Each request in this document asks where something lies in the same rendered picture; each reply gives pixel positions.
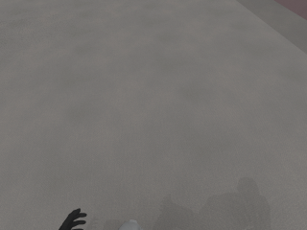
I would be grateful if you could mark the robot left hand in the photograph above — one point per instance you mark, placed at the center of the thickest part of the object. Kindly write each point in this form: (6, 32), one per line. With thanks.
(69, 223)

